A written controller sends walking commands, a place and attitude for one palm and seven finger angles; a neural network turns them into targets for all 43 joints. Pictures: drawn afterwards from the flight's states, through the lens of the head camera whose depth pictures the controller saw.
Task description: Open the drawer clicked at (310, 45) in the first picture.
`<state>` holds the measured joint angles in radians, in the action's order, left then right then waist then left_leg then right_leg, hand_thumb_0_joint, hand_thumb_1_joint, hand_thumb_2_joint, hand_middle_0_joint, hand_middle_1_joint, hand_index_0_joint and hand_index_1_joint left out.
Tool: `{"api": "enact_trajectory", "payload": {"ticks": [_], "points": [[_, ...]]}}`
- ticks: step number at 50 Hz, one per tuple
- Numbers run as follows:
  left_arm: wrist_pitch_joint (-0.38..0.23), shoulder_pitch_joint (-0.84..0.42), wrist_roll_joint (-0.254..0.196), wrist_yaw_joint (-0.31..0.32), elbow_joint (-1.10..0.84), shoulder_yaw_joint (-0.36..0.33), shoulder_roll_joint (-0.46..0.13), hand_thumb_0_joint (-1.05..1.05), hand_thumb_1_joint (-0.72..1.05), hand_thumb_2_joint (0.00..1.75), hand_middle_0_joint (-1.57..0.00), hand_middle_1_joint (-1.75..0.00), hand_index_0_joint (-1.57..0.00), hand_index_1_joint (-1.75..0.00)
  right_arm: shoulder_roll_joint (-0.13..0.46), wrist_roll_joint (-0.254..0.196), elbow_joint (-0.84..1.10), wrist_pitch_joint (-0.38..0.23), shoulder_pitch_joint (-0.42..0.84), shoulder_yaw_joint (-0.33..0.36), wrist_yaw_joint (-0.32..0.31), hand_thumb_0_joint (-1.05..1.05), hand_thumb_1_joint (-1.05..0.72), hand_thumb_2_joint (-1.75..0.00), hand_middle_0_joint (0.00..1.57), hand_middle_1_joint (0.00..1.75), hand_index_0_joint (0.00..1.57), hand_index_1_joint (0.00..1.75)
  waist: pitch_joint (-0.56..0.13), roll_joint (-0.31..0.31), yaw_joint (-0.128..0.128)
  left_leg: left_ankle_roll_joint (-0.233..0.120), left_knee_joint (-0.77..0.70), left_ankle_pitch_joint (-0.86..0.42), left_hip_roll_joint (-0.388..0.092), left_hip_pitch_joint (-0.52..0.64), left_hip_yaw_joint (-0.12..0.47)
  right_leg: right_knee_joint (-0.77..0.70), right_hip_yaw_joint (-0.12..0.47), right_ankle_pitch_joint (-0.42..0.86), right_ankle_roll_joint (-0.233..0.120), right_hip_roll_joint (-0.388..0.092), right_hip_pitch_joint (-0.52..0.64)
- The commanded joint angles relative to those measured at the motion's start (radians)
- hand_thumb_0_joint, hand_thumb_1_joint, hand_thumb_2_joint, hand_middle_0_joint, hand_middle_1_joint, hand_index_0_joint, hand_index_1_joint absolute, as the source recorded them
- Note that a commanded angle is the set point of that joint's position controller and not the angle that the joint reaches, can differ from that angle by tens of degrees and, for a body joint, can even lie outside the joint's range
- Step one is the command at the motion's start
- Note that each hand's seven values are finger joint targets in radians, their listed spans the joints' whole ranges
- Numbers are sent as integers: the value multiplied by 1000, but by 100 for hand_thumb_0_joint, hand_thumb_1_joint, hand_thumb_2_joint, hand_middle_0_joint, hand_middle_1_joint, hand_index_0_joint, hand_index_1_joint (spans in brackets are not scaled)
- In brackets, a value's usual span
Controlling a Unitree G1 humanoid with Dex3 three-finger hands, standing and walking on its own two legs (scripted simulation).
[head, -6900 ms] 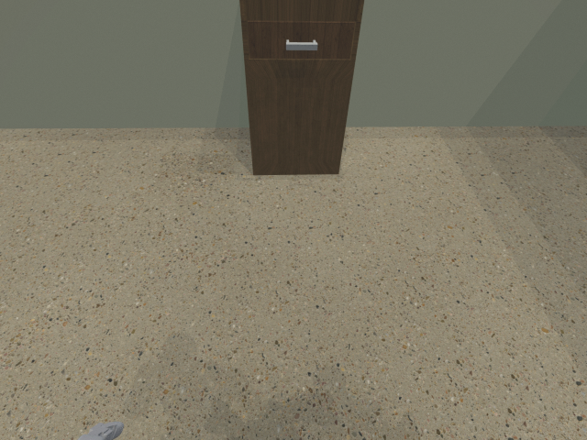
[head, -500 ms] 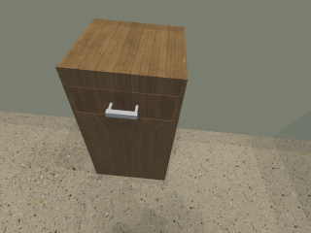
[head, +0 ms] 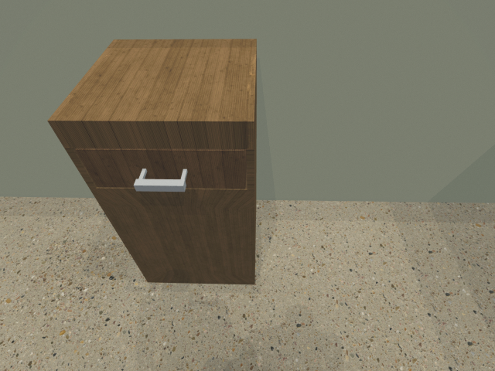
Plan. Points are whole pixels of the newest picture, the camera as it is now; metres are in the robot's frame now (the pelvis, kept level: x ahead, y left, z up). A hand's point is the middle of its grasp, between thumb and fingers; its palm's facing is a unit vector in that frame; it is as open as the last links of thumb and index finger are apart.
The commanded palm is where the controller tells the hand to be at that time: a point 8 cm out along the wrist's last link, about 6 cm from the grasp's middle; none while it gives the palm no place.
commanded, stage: come to a stop and stand still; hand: left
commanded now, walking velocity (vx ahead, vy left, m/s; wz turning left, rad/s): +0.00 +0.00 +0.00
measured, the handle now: (162, 179) +0.57 +0.24 -0.08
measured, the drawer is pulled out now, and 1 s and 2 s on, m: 0.00 0.00 0.00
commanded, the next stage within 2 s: look again from close up in 0.26 s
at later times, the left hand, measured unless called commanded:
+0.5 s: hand out of the picture -0.01 +0.16 -0.18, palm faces +0.00 -0.99 -0.17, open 7.4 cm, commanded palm none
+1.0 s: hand out of the picture +0.04 +0.24 -0.17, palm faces -0.14 -0.95 -0.27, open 7.4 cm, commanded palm +0.11 +0.28 -0.06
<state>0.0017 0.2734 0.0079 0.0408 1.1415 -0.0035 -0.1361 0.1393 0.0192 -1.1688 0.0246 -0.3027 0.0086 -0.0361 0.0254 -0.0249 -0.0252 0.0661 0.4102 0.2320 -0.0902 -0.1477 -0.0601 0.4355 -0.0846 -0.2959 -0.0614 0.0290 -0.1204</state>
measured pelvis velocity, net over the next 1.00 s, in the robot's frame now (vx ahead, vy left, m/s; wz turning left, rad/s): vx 0.00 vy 0.06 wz -0.05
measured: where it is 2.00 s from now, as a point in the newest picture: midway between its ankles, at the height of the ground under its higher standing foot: outside the picture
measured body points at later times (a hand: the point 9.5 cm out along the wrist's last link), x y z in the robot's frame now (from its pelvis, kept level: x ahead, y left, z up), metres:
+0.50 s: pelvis +0.01 +0.01 +0.00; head +0.04 +0.01 +0.45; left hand -0.01 +0.21 -0.16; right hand +0.03 -0.22 -0.16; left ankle -0.02 +0.14 -0.72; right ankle -0.03 -0.07 -0.74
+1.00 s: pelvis +0.00 +0.06 +0.00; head +0.02 +0.07 +0.44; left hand +0.04 +0.29 -0.15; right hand -0.01 -0.16 -0.16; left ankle -0.01 +0.13 -0.74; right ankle -0.03 -0.07 -0.74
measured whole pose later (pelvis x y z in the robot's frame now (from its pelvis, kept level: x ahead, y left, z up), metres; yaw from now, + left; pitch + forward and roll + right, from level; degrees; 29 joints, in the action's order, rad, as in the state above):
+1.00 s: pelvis +0.00 +0.06 +0.00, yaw -3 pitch +1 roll +0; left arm 0.08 0.39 0.12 0.06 0.76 0.04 -0.19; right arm 0.16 0.00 -1.00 -0.07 -0.36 -0.04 -0.05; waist 0.03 0.01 0.01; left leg -0.07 0.49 0.30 0.04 -0.21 -0.10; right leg 0.53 -0.01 -0.31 0.01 -0.04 -0.21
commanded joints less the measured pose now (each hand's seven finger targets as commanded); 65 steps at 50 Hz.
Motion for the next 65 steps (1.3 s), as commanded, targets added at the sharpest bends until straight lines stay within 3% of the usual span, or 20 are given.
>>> {"api": "enact_trajectory", "payload": {"ticks": [1,17,18,19,21,23,25,27,29,31,39,46,47,48,49,50,51,55,60,65], "points": [[-13,59,-6,2,-26,-20,-103,0,90,90,-20,-30,-20,-30,52,-3,19,-9,-57,10,-3,0,-90,-90,20,30,20,30,93,46,14,-49,-13,-77,-13,-1,15,-176,155,156,17,-154,-117],[-20,109,-3,7,-15,-23,-75,0,90,90,-20,-30,-20,-30,51,-7,26,-20,-61,8,-16,0,-90,-90,20,30,20,30,35,38,20,-51,-8,-180,-29,35,14,-118,120,421,29,-143,-38],[-60,234,15,46,13,-35,-129,0,90,90,-20,-30,-20,-30,78,-14,110,-44,97,19,-4,0,-90,-90,20,30,20,30,92,200,97,-26,325,59,11,-205,-66,-96,269,1177,177,-247,1],[-73,229,21,45,-30,-32,-145,0,90,90,-20,-30,-20,-30,46,-11,152,-28,12,19,0,0,-90,-90,20,30,20,30,13,130,20,-64,411,149,44,-243,52,-30,242,1319,161,-288,76],[-72,173,22,33,-41,-31,-135,0,90,90,-20,-30,-20,-30,29,-18,155,-27,14,15,11,0,-90,-90,20,30,20,30,-56,94,22,-83,390,145,16,-224,43,-10,177,1055,1,-256,96],[-65,133,28,26,-90,-27,-122,0,90,90,-20,-30,-20,-30,26,-17,170,-44,1,11,13,0,-90,-90,20,30,20,30,-94,123,19,-76,254,161,55,-175,14,11,156,917,-71,-229,95],[-52,101,19,24,-101,-24,-121,0,90,90,-20,-30,-20,-30,31,-15,148,-54,-64,6,9,0,-90,-90,20,30,20,30,-109,98,-9,-76,75,-14,67,-54,9,65,129,693,-48,-186,41],[-35,125,5,20,-100,-13,-77,0,90,90,-20,-30,-20,-30,95,-6,143,-65,-79,9,4,0,-90,-90,20,30,20,30,-85,-36,14,-112,51,-315,-42,1,113,84,108,297,7,-114,-63],[-23,133,8,17,-95,-8,-59,0,90,90,-20,-30,-20,-30,122,0,155,-55,-47,6,-6,0,-90,-90,20,30,20,30,10,-84,32,-150,36,-335,-89,-45,135,33,90,73,17,-73,-107],[-14,119,10,10,-84,-4,-73,0,90,90,-20,-30,-20,-30,112,2,155,-52,-36,0,-8,0,-90,-90,20,30,20,30,78,-146,37,-157,-11,-306,-76,-95,159,45,73,23,23,-69,-113],[-7,96,10,-5,-90,1,-97,0,90,90,-20,-30,-20,-30,137,-1,157,-56,-40,-7,-3,0,-90,-90,20,30,20,30,84,-2,38,-148,-90,-71,-46,-101,159,18,91,53,32,-92,-107],[-9,91,6,-6,-78,4,-103,0,90,90,-20,-30,-20,-30,139,-4,129,-63,-64,-13,-5,0,-90,-90,20,30,20,30,23,0,36,-151,-80,-199,-44,-26,145,19,92,82,37,-102,-93],[-31,136,15,36,-58,8,-129,0,90,90,-20,-30,-20,-30,177,-20,193,-62,25,-3,5,0,-90,-90,20,30,20,30,68,84,55,-112,132,-490,-55,-95,118,-24,144,356,56,-148,-124],[-176,-631,212,66,-1544,-57,-521,0,88,89,-20,-32,-20,-32,315,-57,493,-208,-35,21,-28,0,-90,-90,20,30,20,30,-432,-170,-49,-89,27,-591,41,195,137,119,134,379,10,-20,-107],[-83,-200,239,134,-1262,-53,-424,0,85,88,-20,-33,-20,-33,218,-46,441,-320,66,-5,-66,0,-90,-90,20,30,20,30,-386,-313,27,-59,-25,-741,-11,304,131,230,40,49,9,-19,-242],[-12,-133,180,184,-1197,-21,-315,0,83,87,-21,-34,-21,-34,211,-47,355,-345,49,26,-69,0,-90,-90,20,30,20,30,-312,-201,8,-10,-51,-599,-17,169,138,282,12,-83,30,-19,-296],[79,159,201,188,-1022,115,-70,0,81,86,-21,-36,-21,-36,156,-64,348,-348,49,22,-70,0,-90,-90,20,30,20,30,-185,-160,0,-28,-71,-473,-13,82,143,291,19,-133,42,-20,-357],[67,53,520,254,-1162,23,-283,0,71,82,-21,-42,-21,-42,248,-5,531,-304,126,33,-31,0,-90,-90,20,30,20,30,-138,-24,21,-71,121,-170,78,-169,115,128,84,47,-3,-7,-327],[46,426,869,314,-931,48,-172,0,60,77,-22,-50,-22,-50,227,12,673,-122,213,68,37,0,-90,-90,20,30,20,30,-50,345,137,-71,185,0,118,-427,58,138,174,-105,-21,11,-366],[-53,285,1044,378,-1174,-40,-321,0,48,72,-23,-57,-23,-57,213,13,765,-36,309,54,75,0,-90,-90,20,30,20,30,-201,153,185,-83,250,-29,146,-445,41,220,238,48,-22,-13,-304]]}}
